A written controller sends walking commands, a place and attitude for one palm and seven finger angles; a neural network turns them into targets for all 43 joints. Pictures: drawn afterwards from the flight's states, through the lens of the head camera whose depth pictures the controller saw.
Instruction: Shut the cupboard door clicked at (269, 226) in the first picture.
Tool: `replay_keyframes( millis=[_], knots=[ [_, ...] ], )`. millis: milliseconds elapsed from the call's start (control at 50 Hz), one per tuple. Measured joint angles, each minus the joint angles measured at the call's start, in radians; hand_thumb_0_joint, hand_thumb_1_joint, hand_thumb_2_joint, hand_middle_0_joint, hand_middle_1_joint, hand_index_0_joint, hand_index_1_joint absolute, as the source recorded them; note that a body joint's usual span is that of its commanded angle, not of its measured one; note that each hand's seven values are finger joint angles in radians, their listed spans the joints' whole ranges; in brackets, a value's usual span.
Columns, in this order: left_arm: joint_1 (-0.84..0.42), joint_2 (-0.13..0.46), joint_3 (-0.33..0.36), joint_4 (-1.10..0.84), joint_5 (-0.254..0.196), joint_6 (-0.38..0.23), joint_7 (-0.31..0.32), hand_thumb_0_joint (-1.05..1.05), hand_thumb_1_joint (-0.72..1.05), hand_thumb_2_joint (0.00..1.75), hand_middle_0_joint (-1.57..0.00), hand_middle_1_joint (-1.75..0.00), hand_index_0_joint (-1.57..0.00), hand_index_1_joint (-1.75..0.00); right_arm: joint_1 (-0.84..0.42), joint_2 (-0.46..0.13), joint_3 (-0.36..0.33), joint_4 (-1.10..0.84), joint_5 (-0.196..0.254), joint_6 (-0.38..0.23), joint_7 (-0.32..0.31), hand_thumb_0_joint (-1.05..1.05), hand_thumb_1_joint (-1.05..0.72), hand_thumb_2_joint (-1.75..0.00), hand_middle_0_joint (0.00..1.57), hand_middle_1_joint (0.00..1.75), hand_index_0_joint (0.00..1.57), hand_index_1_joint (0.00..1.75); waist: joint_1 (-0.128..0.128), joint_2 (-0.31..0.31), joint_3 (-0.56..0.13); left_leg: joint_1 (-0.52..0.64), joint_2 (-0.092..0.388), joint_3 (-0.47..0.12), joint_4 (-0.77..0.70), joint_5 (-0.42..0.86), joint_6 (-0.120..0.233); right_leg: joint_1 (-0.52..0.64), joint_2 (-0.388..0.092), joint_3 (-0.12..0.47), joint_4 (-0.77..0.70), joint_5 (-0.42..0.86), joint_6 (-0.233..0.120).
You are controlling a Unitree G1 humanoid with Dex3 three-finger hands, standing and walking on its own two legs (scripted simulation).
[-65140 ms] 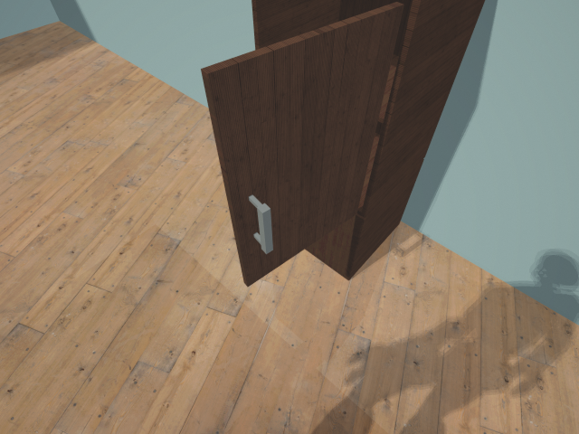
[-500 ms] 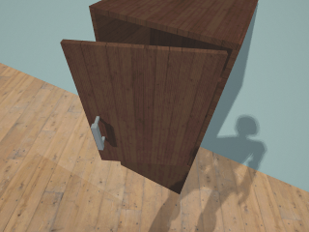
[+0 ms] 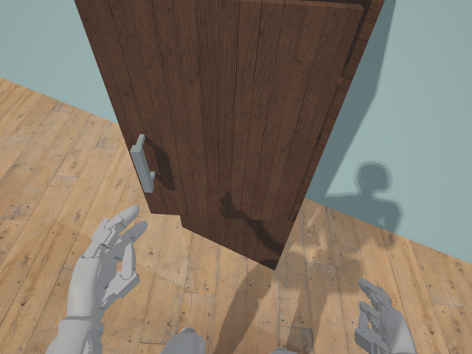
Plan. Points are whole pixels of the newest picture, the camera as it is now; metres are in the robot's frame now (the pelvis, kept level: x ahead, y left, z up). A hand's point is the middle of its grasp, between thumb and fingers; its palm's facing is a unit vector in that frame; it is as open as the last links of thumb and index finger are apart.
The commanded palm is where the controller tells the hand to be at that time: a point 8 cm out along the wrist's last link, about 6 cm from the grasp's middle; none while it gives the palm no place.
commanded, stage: raise the hand and make a fist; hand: left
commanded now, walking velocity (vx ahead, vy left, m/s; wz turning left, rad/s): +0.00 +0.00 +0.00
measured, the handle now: (145, 164) +0.50 +0.23 -0.02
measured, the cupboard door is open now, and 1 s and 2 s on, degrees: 23 23 23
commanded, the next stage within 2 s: bring the fist close to the handle in 1.62 s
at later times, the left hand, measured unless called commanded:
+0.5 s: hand (131, 298) +0.21 +0.18 -0.01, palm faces +0.02 -1.00 -0.02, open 4.3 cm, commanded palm +0.18 +0.23 +0.00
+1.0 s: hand (120, 298) +0.21 +0.19 +0.00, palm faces +0.02 -1.00 -0.03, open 3.1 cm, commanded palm +0.19 +0.24 +0.00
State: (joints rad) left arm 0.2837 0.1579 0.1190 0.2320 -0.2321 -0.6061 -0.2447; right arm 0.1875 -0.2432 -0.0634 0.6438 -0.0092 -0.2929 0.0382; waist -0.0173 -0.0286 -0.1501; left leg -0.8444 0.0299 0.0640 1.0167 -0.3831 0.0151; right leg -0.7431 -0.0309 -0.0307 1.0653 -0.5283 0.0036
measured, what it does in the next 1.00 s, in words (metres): stands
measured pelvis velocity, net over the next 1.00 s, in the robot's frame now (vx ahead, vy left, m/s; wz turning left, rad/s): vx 0.00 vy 0.01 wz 0.01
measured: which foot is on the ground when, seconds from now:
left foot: down 0.00-1.00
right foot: down 0.00-1.00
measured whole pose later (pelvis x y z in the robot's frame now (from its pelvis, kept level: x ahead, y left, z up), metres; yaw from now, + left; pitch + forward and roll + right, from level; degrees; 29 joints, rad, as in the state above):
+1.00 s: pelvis +0.00 +0.01 -0.05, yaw +0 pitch +18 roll -4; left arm 0.42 0.23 0.12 -0.06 -0.26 -0.42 -0.22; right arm 0.18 -0.21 0.01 0.48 0.01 -0.15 -0.04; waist 0.02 0.04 -0.18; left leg -1.14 0.05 -0.02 1.31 -0.49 0.03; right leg -0.97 0.00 -0.10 1.28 -0.62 0.00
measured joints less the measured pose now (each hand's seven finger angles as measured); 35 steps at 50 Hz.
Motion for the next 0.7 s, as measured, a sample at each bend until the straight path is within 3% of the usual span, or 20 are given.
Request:
replay_keyframes(
  millis=[40, 80, 160, 240, 300, 380, 440, 500, 620, 700],
  knots=[
    [0.027, 0.004, 0.002, -0.018, -0.022, -0.011, -0.063, 0.01, 0.91, 0.90, -0.34, -0.46, -0.34, -0.46, -0.031, -0.009, -0.012, -0.060, 0.010, 0.025, 0.000, 0.01, -0.91, -0.90, 0.20, 0.30, 0.20, 0.30, 0.016, -0.011, -0.002, -0.089, 0.007, -0.006, 0.107, -0.032, 0.007, -0.085, 0.004, -0.003, 0.104, -0.024, -0.013],
    [0.075, 0.009, -0.001, -0.043, -0.037, 0.039, -0.080, 0.01, 0.91, 0.90, -0.38, -0.50, -0.38, -0.49, -0.048, -0.020, -0.015, -0.109, 0.020, 0.047, -0.013, 0.01, -0.91, -0.90, 0.20, 0.30, 0.20, 0.30, 0.034, -0.008, -0.005, -0.156, 0.011, -0.022, 0.185, -0.058, -0.002, -0.142, 0.007, -0.016, 0.182, -0.068, -0.019],
    [0.181, 0.036, -0.006, -0.145, -0.034, 0.111, -0.024, 0.02, 0.90, 0.90, -0.45, -0.57, -0.45, -0.57, -0.062, -0.021, 0.001, -0.159, 0.027, 0.060, -0.052, 0.02, -0.91, -0.90, 0.20, 0.30, 0.20, 0.30, 0.069, 0.014, -0.001, -0.242, 0.020, -0.065, 0.281, -0.086, -0.013, -0.203, 0.019, -0.055, 0.257, -0.106, -0.033],
    [0.199, 0.068, -0.005, -0.272, -0.036, 0.084, 0.004, 0.02, 0.90, 0.90, -0.52, -0.65, -0.52, -0.65, -0.058, 0.000, 0.040, -0.150, 0.022, 0.044, -0.082, 0.02, -0.91, -0.90, 0.20, 0.30, 0.20, 0.30, 0.087, 0.039, 0.003, -0.298, 0.027, -0.107, 0.328, -0.096, -0.021, -0.235, 0.031, -0.093, 0.281, -0.114, -0.045],
    [0.143, 0.077, -0.007, -0.305, -0.044, 0.102, -0.024, 0.02, 0.90, 0.90, -0.58, -0.71, -0.58, -0.71, -0.047, 0.022, 0.069, -0.125, 0.023, 0.046, -0.092, 0.02, -0.91, -0.90, 0.20, 0.30, 0.20, 0.30, 0.083, 0.060, -0.001, -0.327, 0.030, -0.123, 0.344, -0.098, -0.024, -0.255, 0.038, -0.108, 0.285, -0.114, -0.048],
    [0.082, 0.078, -0.001, -0.283, -0.053, 0.220, -0.052, 0.02, 0.90, 0.90, -0.65, -0.79, -0.65, -0.79, -0.015, 0.057, 0.083, -0.099, 0.033, 0.078, -0.094, 0.02, -0.90, -0.90, 0.20, 0.30, 0.20, 0.30, 0.061, 0.075, -0.006, -0.325, 0.037, -0.113, 0.330, -0.098, -0.024, -0.258, 0.043, -0.097, 0.269, -0.106, -0.044],
    [0.094, 0.074, 0.016, -0.271, -0.054, 0.282, -0.032, 0.02, 0.90, 0.90, -0.70, -0.85, -0.71, -0.85, 0.020, 0.070, 0.075, -0.088, 0.034, 0.101, -0.094, 0.02, -0.90, -0.90, 0.20, 0.30, 0.20, 0.30, 0.040, 0.077, -0.011, -0.300, 0.041, -0.093, 0.302, -0.098, -0.018, -0.244, 0.045, -0.077, 0.244, -0.099, -0.036],
    [0.130, 0.067, 0.030, -0.278, -0.053, 0.264, 0.002, 0.02, 0.90, 0.90, -0.76, -0.91, -0.76, -0.91, 0.051, 0.064, 0.059, -0.081, 0.028, 0.109, -0.093, 0.02, -0.90, -0.90, 0.20, 0.30, 0.20, 0.30, 0.028, 0.076, -0.017, -0.280, 0.042, -0.076, 0.280, -0.099, -0.012, -0.231, 0.044, -0.061, 0.222, -0.093, -0.028],
    [0.168, 0.059, 0.029, -0.279, -0.054, 0.157, 0.015, 0.02, 0.90, 0.90, -0.87, -1.03, -0.87, -1.03, 0.068, 0.018, 0.031, -0.078, 0.021, 0.110, -0.090, 0.02, -0.90, -0.90, 0.20, 0.30, 0.20, 0.30, 0.024, 0.070, -0.022, -0.289, 0.034, -0.064, 0.283, -0.106, 0.001, -0.240, 0.035, -0.050, 0.224, -0.098, -0.017],
    [0.165, 0.063, 0.006, -0.280, -0.045, 0.144, 0.012, 0.02, 0.90, 0.90, -0.94, -1.11, -0.94, -1.11, 0.050, -0.002, 0.022, -0.093, 0.022, 0.112, -0.091, 0.02, -0.90, -0.90, 0.20, 0.30, 0.20, 0.30, 0.026, 0.065, -0.018, -0.306, 0.030, -0.064, 0.299, -0.112, 0.008, -0.253, 0.031, -0.050, 0.237, -0.104, -0.012]
  ],
)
